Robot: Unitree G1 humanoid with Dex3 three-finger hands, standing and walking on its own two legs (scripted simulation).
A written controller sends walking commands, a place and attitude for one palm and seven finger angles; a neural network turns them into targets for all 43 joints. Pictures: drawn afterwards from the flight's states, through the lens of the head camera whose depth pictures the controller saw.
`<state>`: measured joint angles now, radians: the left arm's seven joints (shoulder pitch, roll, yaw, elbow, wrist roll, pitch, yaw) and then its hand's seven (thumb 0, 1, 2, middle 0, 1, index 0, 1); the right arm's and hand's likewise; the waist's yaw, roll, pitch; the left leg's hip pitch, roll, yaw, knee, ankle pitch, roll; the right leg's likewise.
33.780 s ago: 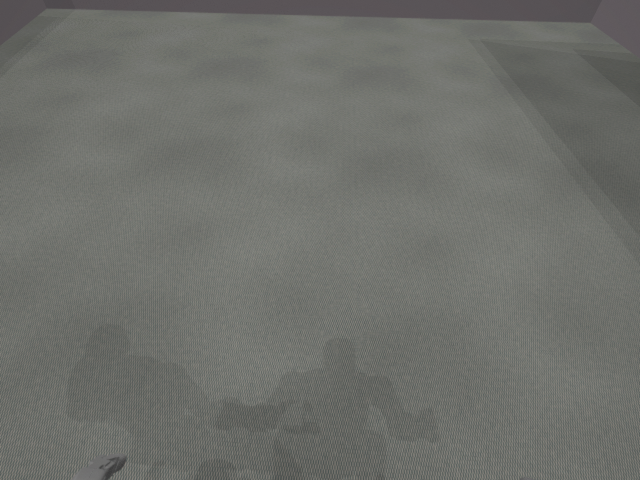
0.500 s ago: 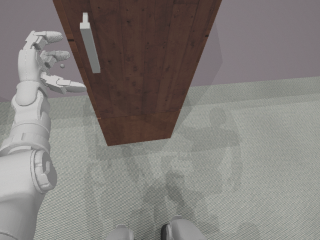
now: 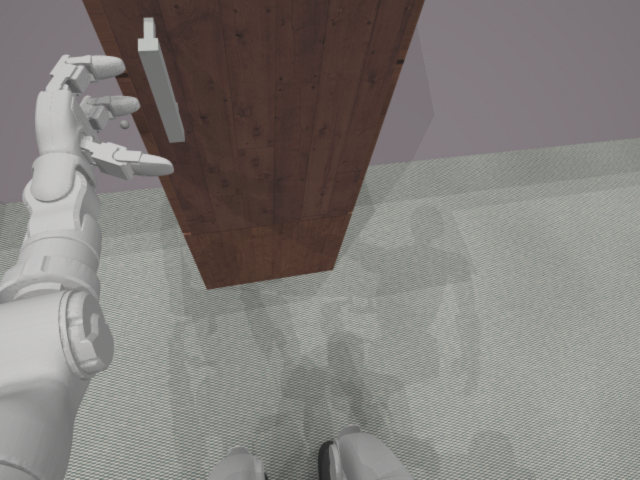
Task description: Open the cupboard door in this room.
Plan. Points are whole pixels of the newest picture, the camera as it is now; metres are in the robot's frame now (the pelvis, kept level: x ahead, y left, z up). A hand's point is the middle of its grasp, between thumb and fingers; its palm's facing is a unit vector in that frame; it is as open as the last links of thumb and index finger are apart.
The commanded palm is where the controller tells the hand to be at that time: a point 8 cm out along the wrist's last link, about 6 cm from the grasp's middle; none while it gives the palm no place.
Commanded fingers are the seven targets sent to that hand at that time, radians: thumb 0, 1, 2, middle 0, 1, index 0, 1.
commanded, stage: slide the fingers in behind the handle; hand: left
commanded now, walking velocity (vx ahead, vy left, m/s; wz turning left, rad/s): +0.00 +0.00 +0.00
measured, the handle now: (163, 84) +0.58 +0.14 +0.10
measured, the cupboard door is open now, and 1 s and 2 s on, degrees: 0 0 0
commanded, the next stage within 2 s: close the thumb around the handle in 1.30 s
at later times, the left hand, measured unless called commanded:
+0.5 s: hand (153, 122) +0.53 +0.15 +0.09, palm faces +0.10 -1.00 -0.01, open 14.0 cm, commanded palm +0.51 +0.19 +0.09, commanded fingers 0.00 -0.50 0.30 -0.30 -1.20 -0.30 -1.20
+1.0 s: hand (186, 118) +0.54 +0.11 +0.09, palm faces +0.10 -0.99 +0.01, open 14.0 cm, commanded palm +0.51 +0.17 +0.09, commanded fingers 0.00 -0.50 0.30 -0.30 -1.20 -0.30 -1.20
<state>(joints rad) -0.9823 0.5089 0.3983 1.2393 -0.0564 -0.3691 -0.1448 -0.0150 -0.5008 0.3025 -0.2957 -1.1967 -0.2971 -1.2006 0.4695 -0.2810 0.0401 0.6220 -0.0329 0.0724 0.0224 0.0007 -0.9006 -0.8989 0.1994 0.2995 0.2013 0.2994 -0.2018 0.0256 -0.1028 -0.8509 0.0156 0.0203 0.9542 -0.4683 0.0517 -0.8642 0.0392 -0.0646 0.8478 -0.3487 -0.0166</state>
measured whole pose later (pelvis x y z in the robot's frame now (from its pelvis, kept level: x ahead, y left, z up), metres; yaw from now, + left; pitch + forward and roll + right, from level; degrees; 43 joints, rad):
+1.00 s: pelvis +0.00 -0.02 +0.00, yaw +1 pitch +22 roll -2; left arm -1.04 0.38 0.36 1.26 -0.02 -0.42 0.02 -0.02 -0.50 0.30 -0.30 -1.20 -0.30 -1.20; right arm 0.43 -0.27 0.03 0.63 -0.05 0.04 0.05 0.00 -0.90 -0.90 0.20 0.30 0.20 0.30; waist -0.21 0.03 -0.10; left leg -0.87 0.01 0.02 0.96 -0.47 0.03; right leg -0.90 0.04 -0.06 0.89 -0.37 -0.04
